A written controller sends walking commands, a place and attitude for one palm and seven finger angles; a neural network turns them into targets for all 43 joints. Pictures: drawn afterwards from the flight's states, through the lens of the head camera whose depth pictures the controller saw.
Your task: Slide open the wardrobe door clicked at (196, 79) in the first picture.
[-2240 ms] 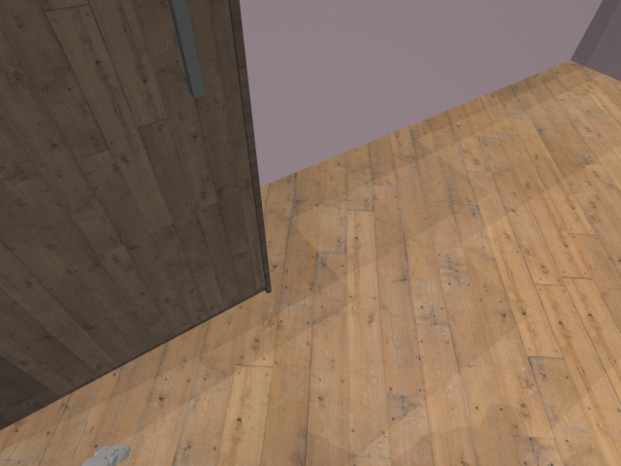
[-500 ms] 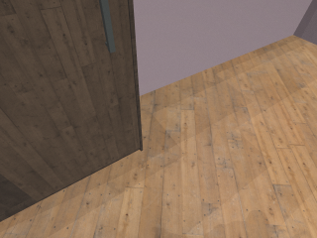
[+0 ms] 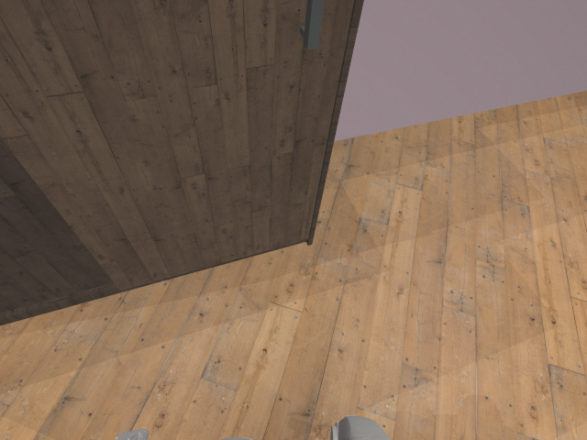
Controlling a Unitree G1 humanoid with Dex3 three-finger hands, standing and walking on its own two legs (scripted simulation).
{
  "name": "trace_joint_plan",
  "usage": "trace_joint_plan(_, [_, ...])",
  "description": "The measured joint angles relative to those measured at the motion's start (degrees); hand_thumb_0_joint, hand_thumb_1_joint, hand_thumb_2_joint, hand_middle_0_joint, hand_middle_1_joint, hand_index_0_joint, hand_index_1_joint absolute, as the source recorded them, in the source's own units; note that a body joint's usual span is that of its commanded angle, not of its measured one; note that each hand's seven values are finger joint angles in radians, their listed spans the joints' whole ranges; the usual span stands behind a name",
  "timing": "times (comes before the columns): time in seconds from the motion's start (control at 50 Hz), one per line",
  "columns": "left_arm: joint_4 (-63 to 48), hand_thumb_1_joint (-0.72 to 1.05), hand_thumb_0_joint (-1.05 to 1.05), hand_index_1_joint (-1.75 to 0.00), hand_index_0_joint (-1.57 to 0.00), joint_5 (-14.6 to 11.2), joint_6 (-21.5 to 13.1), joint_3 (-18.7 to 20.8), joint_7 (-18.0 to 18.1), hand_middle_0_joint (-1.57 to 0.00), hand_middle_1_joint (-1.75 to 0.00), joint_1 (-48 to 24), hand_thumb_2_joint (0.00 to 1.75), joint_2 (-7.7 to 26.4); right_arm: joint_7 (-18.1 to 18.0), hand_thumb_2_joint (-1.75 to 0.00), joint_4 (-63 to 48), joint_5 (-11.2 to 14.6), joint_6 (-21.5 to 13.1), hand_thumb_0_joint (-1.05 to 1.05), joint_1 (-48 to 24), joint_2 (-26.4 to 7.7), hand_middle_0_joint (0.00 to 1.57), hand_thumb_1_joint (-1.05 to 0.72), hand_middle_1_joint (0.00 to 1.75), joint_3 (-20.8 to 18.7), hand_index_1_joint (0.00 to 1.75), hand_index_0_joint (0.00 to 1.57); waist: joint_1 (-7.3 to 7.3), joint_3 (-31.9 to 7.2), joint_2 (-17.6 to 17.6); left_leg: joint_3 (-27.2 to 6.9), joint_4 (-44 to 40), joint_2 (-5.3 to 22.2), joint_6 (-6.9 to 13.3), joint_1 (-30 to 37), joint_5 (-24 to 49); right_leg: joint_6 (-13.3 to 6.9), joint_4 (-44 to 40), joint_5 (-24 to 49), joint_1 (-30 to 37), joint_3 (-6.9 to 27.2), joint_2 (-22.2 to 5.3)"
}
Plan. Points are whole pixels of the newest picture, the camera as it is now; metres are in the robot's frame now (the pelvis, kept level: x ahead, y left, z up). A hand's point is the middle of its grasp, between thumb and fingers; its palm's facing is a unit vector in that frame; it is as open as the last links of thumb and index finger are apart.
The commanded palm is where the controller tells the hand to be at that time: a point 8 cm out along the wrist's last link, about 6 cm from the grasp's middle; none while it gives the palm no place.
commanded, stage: turn to face it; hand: right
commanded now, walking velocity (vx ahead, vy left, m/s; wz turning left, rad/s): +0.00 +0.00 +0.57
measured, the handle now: out of the picture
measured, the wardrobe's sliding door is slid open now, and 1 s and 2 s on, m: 0.00 0.00 0.00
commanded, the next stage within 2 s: take the last steps up to it in 0.48 s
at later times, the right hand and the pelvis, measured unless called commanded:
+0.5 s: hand out of the picture +0.12 -0.26 -0.16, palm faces -0.19 +0.96 -0.23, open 7.4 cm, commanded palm none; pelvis -0.01 -0.06 +0.01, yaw +15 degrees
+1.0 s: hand out of the picture +0.11 -0.23 -0.17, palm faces -0.27 +0.94 -0.21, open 7.2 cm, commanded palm none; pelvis +0.06 -0.05 +0.00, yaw +18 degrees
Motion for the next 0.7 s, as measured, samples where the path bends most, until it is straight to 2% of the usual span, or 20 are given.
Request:
trace_joint_plan(0.1, [-0.92, 0.91, 0.01, -0.30, -0.20, 0.00, -0.26, 0.31, 0.42, -0.20, -0.30, -0.80, 0.90, 0.22, 0.06, -0.89, 0.20, -0.08, -0.07, 0.01, 0.53, -0.25, 0.21, -0.91, 0.30, -0.58, 0.30, 0.20, -0.20, -1.21, 0.92, -3.27, -4.09, -1.13, -0.22, 0.38, 3.03, 0.54, -3.47, 0.96, 0.34, 1.33, 0.13])
trace_joint_plan(0.2, [-1.43, 0.91, 0.01, -0.30, -0.20, -0.28, -0.46, 0.26, 0.77, -0.20, -0.30, -1.49, 0.90, 0.35, -0.10, -0.89, -0.05, -0.40, 0.15, 0.01, -0.05, -1.26, 0.21, -0.91, 0.30, -1.28, 0.30, 0.20, -0.84, -2.40, 1.58, -6.17, -4.93, -2.28, -0.92, -0.01, 4.16, 0.11, -11.08, -1.00, 3.49, 1.76, 0.73])
trace_joint_plan(0.3, [-2.65, 0.91, 0.01, -0.30, -0.20, -0.84, -1.33, -0.24, 0.91, -0.20, -0.30, -1.58, 0.90, -0.23, -0.28, -0.89, -0.58, -0.58, 0.76, 0.01, -1.06, -2.92, 0.21, -0.91, 0.30, -1.73, 0.30, 0.20, -1.09, -3.59, 2.63, -9.15, -4.54, -3.31, -2.54, -1.25, 4.78, -1.44, -23.45, -0.90, 8.70, 1.72, 2.33])
trace_joint_plan(0.34, [-3.53, 0.91, 0.01, -0.30, -0.20, -0.93, -2.25, -0.68, 0.98, -0.20, -0.30, -0.60, 0.90, -0.37, -0.33, -0.89, -0.93, -0.37, 1.10, 0.01, -1.23, -3.62, 0.21, -0.91, 0.30, -1.91, 0.30, 0.20, -0.40, -4.44, 2.58, -9.75, -2.90, -4.14, -3.54, -2.44, 4.24, -2.64, -32.27, 2.08, 12.53, 1.65, 2.31])
trace_joint_plan(0.36, [-3.65, 0.91, 0.01, -0.30, -0.20, -0.69, -2.66, -0.79, 1.04, -0.20, -0.30, -0.16, 0.90, -0.79, -0.25, -0.89, -0.91, -0.21, 1.32, 0.01, -1.68, -4.19, 0.21, -0.91, 0.30, -2.13, 0.30, 0.20, 0.13, -4.53, 3.26, -9.75, -0.19, -3.99, -3.80, -3.69, 1.41, -3.56, -33.37, 2.80, 12.88, 1.33, 2.66])
trace_joint_plan(0.4, [-3.96, 0.91, 0.01, -0.30, -0.20, -0.23, -2.59, -1.39, 0.94, -0.20, -0.30, 1.09, 0.90, -1.59, -0.04, -0.89, -0.84, -0.45, 1.62, 0.01, -2.65, -5.10, 0.21, -0.91, 0.30, -2.66, 0.30, 0.20, 0.58, -4.25, 4.26, -6.83, 10.36, -3.15, -5.21, -7.16, -7.16, -4.83, -32.97, 3.51, 13.20, 0.23, 2.82])
trace_joint_plan(0.42, [-3.93, 0.91, 0.01, -0.30, -0.20, 0.01, -2.52, -1.67, 0.97, -0.20, -0.30, 1.79, 0.90, -1.93, 0.11, -0.89, -0.85, -0.64, 1.59, 0.01, -3.03, -5.44, 0.21, -0.91, 0.30, -2.90, 0.30, 0.20, 0.75, -4.09, 4.39, -5.27, 16.54, -2.69, -5.80, -8.90, -8.88, -5.16, -33.45, 3.88, 13.79, -0.23, 2.58])
trace_joint_plan(0.46, [-3.52, 0.91, 0.01, -0.30, -0.20, 0.34, -2.40, -2.11, 1.08, -0.20, -0.30, 3.12, 0.90, -2.48, 0.42, -0.89, -1.05, -0.73, 1.42, 0.01, -3.52, -5.91, 0.20, -0.91, 0.30, -3.21, 0.30, 0.19, 0.86, -3.79, 4.50, -2.81, 26.37, -1.17, -6.69, -11.29, -9.31, -5.46, -34.93, 4.62, 15.18, -1.28, 2.08])
trace_joint_plan(0.5, [-2.83, 0.91, 0.01, -0.30, -0.20, 0.45, -2.45, -2.35, 1.15, -0.20, -0.30, 4.27, 0.90, -2.85, 0.61, -0.89, -1.14, -0.64, 1.35, 0.01, -3.81, -5.98, 0.20, -0.91, 0.30, -3.18, 0.30, 0.19, 0.97, -3.56, 4.26, -1.14, 30.37, 0.71, -7.27, -11.74, -9.08, -5.61, -36.01, 5.02, 16.22, -2.36, 1.56])
trace_joint_plan(0.54, [-2.08, 0.91, 0.01, -0.30, -0.20, 0.51, -2.55, -2.40, 1.15, -0.20, -0.30, 5.29, 0.90, -3.09, 0.68, -0.89, -0.96, -0.47, 1.59, 0.01, -4.17, -5.62, 0.20, -0.91, 0.30, -2.88, 0.30, 0.19, 1.30, -3.24, 3.67, 0.06, 29.31, 2.42, -7.64, -10.48, -9.45, -5.72, -36.41, 5.01, 16.89, -3.31, 0.98])
trace_joint_plan(0.6, [-0.87, 0.91, 0.01, -0.30, -0.20, 0.61, -2.60, -2.27, 1.03, -0.20, -0.30, 6.66, 0.90, -3.31, 0.75, -0.89, -0.40, -0.32, 2.03, 0.01, -4.97, -4.68, 0.20, -0.91, 0.30, -2.21, 0.30, 0.19, 2.20, -2.57, 2.68, 1.65, 22.30, 4.31, -7.66, -6.75, -10.87, -5.68, -36.07, 4.56, 17.30, -4.58, 0.15])
trace_joint_plan(0.66, [0.79, 0.91, 0.01, -0.30, -0.20, 0.80, -2.59, -2.12, 0.74, -0.20, -0.30, 8.22, 0.90, -3.19, 0.84, -0.90, 0.29, -0.26, 1.90, 0.01, -5.77, -3.38, 0.20, -0.91, 0.30, -1.44, 0.30, 0.19, 3.27, -2.34, 1.64, 3.19, 14.18, 4.91, -6.85, -2.27, -12.28, -5.29, -34.79, 3.56, 17.08, -5.72, -0.66])
trace_joint_plan(0.7, [2.19, 0.91, 0.01, -0.30, -0.20, 0.79, -2.56, -1.95, 0.52, -0.20, -0.30, 9.77, 0.90, -2.87, 1.01, -0.90, 0.72, -0.31, 1.25, 0.01, -5.97, -2.35, 0.20, -0.91, 0.30, -0.88, 0.30, 0.19, 3.86, -2.75, 0.85, 4.43, 6.89, 4.72, -6.06, 1.84, -10.34, -4.78, -33.10, 2.35, 16.59, -6.21, -1.19])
